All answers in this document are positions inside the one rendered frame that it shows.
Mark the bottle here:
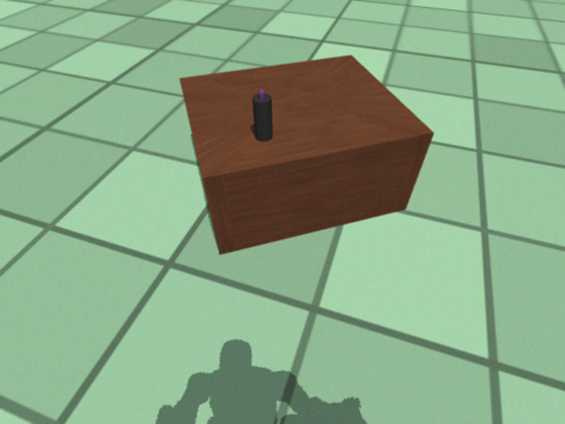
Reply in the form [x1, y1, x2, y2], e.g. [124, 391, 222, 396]
[252, 89, 273, 141]

